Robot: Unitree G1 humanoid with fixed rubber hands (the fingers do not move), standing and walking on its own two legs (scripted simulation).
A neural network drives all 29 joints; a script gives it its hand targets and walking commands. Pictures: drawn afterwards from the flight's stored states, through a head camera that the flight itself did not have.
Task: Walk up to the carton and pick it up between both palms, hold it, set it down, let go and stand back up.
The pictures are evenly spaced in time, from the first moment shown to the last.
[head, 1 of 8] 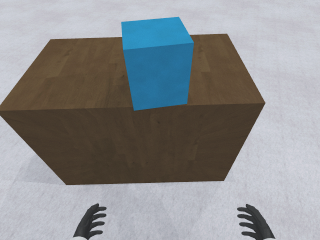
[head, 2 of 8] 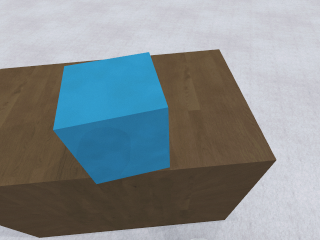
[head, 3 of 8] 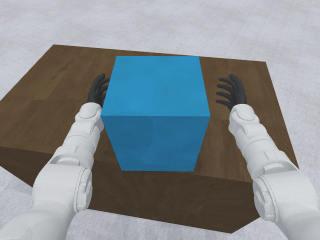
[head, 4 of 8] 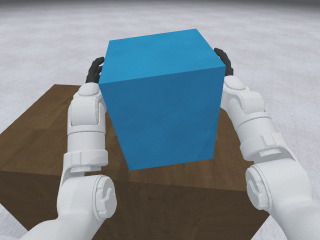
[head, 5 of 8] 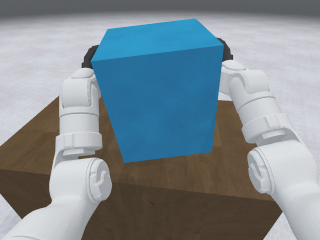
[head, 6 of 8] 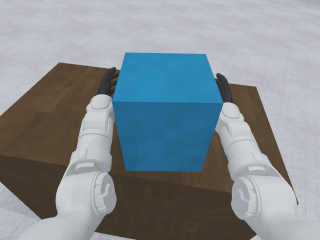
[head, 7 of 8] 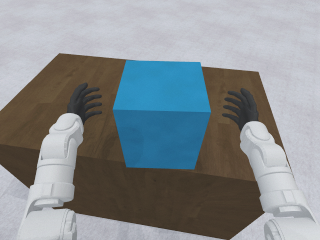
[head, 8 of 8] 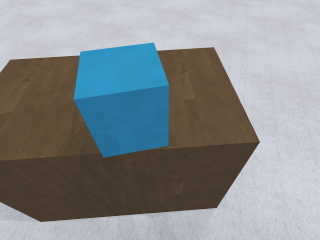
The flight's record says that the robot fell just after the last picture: no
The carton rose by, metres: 0.23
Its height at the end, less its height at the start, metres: +0.00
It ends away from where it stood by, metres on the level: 0.01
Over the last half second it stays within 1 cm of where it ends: yes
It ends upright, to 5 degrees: yes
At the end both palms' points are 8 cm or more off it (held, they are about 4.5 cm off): yes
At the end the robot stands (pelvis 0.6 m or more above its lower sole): yes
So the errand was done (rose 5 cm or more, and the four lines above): yes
